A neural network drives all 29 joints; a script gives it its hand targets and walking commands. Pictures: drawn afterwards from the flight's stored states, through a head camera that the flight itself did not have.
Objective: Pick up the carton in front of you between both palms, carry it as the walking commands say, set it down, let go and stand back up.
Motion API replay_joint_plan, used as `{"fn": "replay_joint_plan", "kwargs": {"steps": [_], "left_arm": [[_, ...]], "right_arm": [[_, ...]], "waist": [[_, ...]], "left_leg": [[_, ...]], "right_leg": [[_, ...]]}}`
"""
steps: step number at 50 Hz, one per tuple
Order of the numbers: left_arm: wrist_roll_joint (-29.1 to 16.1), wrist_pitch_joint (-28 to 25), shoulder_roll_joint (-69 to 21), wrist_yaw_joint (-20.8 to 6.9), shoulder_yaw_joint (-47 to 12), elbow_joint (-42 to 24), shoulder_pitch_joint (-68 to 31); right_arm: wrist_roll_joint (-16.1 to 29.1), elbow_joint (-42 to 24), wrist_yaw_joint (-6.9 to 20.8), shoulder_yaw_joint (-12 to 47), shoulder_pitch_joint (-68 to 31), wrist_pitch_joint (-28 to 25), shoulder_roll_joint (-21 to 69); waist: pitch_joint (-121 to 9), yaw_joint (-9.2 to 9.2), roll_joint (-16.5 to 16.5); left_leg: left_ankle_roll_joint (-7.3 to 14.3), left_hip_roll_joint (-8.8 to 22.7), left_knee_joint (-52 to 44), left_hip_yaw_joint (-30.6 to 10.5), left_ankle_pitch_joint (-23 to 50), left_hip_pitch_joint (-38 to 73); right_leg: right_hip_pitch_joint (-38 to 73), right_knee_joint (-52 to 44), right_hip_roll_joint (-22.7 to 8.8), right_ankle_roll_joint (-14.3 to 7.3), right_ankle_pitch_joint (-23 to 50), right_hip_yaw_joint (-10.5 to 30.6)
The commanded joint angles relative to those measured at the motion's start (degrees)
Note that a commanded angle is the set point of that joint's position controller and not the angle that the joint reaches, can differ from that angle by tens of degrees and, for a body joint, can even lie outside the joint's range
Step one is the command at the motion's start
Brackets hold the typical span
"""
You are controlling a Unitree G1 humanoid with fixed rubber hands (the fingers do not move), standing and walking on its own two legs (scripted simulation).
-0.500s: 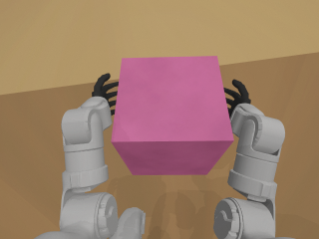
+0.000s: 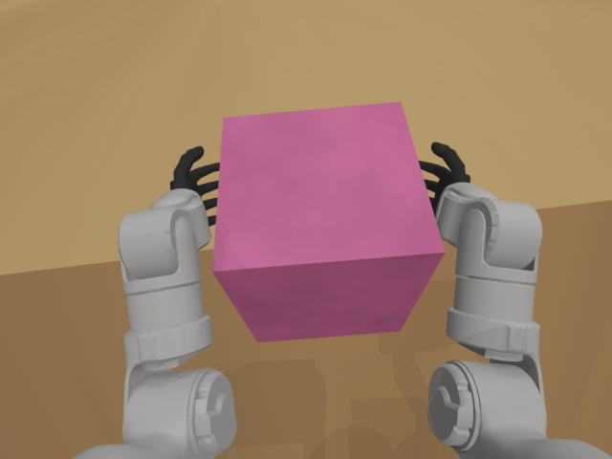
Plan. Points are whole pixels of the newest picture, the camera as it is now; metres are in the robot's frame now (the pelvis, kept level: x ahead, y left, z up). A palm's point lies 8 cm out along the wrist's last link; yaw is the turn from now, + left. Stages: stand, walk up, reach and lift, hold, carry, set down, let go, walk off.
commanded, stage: carry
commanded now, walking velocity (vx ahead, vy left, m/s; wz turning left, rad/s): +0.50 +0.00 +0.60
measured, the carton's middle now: (321, 235) +0.37 -0.01 +0.11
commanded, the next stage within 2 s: none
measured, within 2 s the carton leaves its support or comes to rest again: neither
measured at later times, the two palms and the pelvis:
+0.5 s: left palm (184, 80) +0.66 +0.22 +0.18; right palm (357, 76) +0.69 -0.08 +0.17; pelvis +0.32 +0.04 +0.04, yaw +12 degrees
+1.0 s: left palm out of the picture +0.95 +0.33 +0.28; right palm out of the picture +1.05 +0.04 +0.28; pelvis +0.66 +0.06 +0.12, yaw +15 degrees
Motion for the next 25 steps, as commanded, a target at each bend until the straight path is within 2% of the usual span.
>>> {"fn": "replay_joint_plan", "kwargs": {"steps": [1, 2, 3, 4, 6, 8, 10, 12, 13, 14, 15, 16, 17, 18, 19, 20, 21, 22, 23, 25], "left_arm": [[-13.2, 1.5, -39.3, -1.0, -32.1, -0.9, -34.8], [-15.5, 1.1, -41.6, -1.7, -34.0, -2.2, -38.1], [-17.3, 0.5, -43.0, -2.2, -35.0, -2.8, -40.4], [-18.7, -0.2, -43.7, -2.5, -35.7, -3.6, -41.8], [-20.1, -0.7, -43.6, -2.8, -36.0, -3.2, -41.5], [-20.4, -1.0, -42.8, -2.9, -35.6, -2.0, -39.7], [-20.4, -1.1, -42.2, -3.2, -35.0, -1.1, -38.3], [-20.3, -1.2, -41.9, -3.4, -34.2, -0.7, -37.8], [-20.3, -1.2, -41.8, -3.6, -33.9, -0.6, -37.8], [-20.1, -1.2, -41.9, -3.6, -33.8, -0.7, -37.9], [-19.6, -1.3, -41.9, -3.6, -33.6, -0.9, -37.1], [-18.8, -1.4, -41.8, -3.5, -33.2, -1.8, -36.3], [-17.8, -1.7, -41.4, -3.3, -33.0, -3.6, -36.8], [-16.3, -1.9, -40.4, -3.0, -32.5, -5.1, -37.4], [-14.7, -1.9, -40.9, -2.6, -32.5, -5.0, -34.2], [-13.4, -1.7, -37.5, -1.9, -31.5, -5.2, -31.6], [-11.8, -2.0, -36.5, -1.0, -30.3, -5.3, -32.1], [-10.1, -2.0, -36.3, -0.5, -29.2, -6.3, -30.7], [-8.8, -2.2, -36.2, -0.3, -28.6, -6.6, -30.2], [-7.7, -2.5, -35.5, -0.3, -28.5, -6.2, -28.8]], "right_arm": [[8.1, -1.0, 1.8, 27.7, -34.7, 1.0, 45.1], [6.4, 0.4, 1.7, 26.6, -33.5, 0.7, 45.7], [5.1, 0.8, 1.5, 26.3, -33.3, 0.5, 46.5], [4.2, 0.7, 1.2, 26.4, -33.3, 0.2, 46.6], [2.5, 1.4, 0.3, 26.1, -31.9, -0.3, 45.6], [1.3, 2.3, -0.4, 25.7, -29.9, -0.6, 44.3], [0.6, 2.6, -0.6, 25.6, -29.3, -0.6, 43.6], [0.9, 2.1, -0.5, 26.6, -29.8, -0.7, 44.2], [1.3, 1.6, -0.4, 27.5, -30.3, -0.8, 44.9], [1.7, 0.8, -0.4, 28.2, -30.6, -0.9, 45.6], [2.5, -0.5, -0.3, 29.2, -31.5, -1.1, 46.7], [3.8, -2.4, 0.0, 30.5, -32.8, -1.4, 47.8], [5.5, -4.7, 0.3, 32.2, -34.3, -1.8, 48.9], [7.5, -7.4, 0.7, 34.0, -36.2, -2.2, 49.7], [9.2, -8.6, 0.6, 35.4, -37.2, -2.4, 49.6], [10.9, -8.3, 0.7, 37.4, -35.3, -2.8, 50.6], [13.4, -11.3, 1.2, 39.3, -38.3, -3.0, 51.3], [16.0, -13.4, 1.9, 41.3, -40.8, -3.4, 53.0], [18.2, -15.3, 2.8, 43.0, -43.1, -3.8, 54.0], [21.5, -17.1, 4.1, 44.5, -44.6, -4.1, 54.9]], "waist": [[-16.4, 3.14, -1.4], [-16.2, 2.83, -0.9], [-15.9, 2.61, -3.3], [-15.5, 3.04, -5.8], [-15.2, 3.66, -7.2], [-14.1, 4.21, -6.6], [-12.2, 4.31, -7.5], [-10.4, 3.95, -8.6], [-10.7, 2.84, -9.1], [-12.0, 1.4, -11.0], [-14.2, -0.89, -14.5], [-18.1, -4.55, -16.3], [-22.9, -8.89, -15.4], [-26.3, -11.31, -8.2], [-30.2, -6.58, 6.4], [-35.7, -7.66, 8.1], [-32.4, -6.54, 2.3], [-28.2, -5.86, -3.1], [-25.2, -5.61, -5.2], [-24.2, -4.46, -4.1]], "left_leg": [[-0.3, 1.5, 20.5, 0.3, 4.4, -26.5], [-0.3, 2.1, 20.8, -0.4, 6.2, -27.3], [-0.4, 2.5, 20.4, -0.4, 8.0, -27.4], [-0.5, 2.0, 21.1, 0.3, 9.6, -28.9], [-0.3, 1.6, 22.4, 1.8, 10.4, -32.8], [0.3, 1.6, 20.1, 4.7, 9.4, -35.3], [0.9, 1.5, 14.4, 7.8, 8.6, -35.2], [1.9, 1.0, 4.9, 10.8, 8.8, -29.8], [3.0, -0.6, -2.3, 13.5, 9.9, -22.0], [4.0, -3.9, -7.0, 17.9, 10.5, -13.3], [4.7, -7.1, -7.4, 20.6, 10.1, -4.4], [5.3, -9.0, -9.2, 20.4, 9.9, 4.6], [5.9, -9.5, -16.3, 18.7, 13.2, 15.5], [6.5, -7.4, -25.2, 10.5, 17.1, 29.4], [16.0, 12.6, -25.0, -19.5, 28.6, 44.6], [23.8, 17.0, -34.2, -42.9, 30.0, 46.3], [22.4, 17.3, -33.8, -38.6, 32.3, 44.4], [19.2, 16.3, -31.7, -33.0, 34.9, 39.0], [16.5, 15.3, -31.0, -28.1, 34.3, 35.4], [13.8, 14.6, -33.7, -22.3, 27.1, 31.6]], "right_leg": [[34.1, -17.7, -21.3, -9.2, 11.6, 31.7], [34.4, -16.6, -20.1, -7.6, 18.2, 26.3], [34.9, -17.0, -18.6, -5.9, 18.4, 21.9], [36.0, -17.3, -17.9, -4.9, 19.6, 19.6], [38.8, -17.5, -17.7, -4.9, 23.4, 15.4], [39.7, -18.4, -17.0, -5.2, 27.8, 11.1], [39.2, -19.8, -16.0, -5.1, 33.4, 5.9], [36.1, -20.8, -13.8, -4.4, 39.0, 0.5], [32.4, -19.9, -12.3, -3.5, 48.8, -3.5], [30.2, -17.8, -12.1, -2.7, 65.1, -6.6], [28.3, -12.7, -13.6, -2.5, 81.2, -7.9], [27.3, -4.2, -14.8, -2.5, 91.2, -8.7], [25.3, 9.2, -14.6, -2.2, 90.3, -9.5], [15.6, 26.2, -11.0, -0.6, 65.3, -7.0], [-4.0, 42.7, -2.5, 1.7, -1.0, -2.0], [-12.2, 57.3, 4.8, 2.3, -4.5, 6.4], [-17.3, 60.8, 2.6, 0.6, -0.9, 10.4], [-19.8, 58.8, 0.5, -0.4, 0.2, 10.1], [-21.9, 55.7, -0.8, -1.0, 0.2, 9.7], [-22.4, 50.6, -2.0, -2.0, -0.4, 9.1]]}}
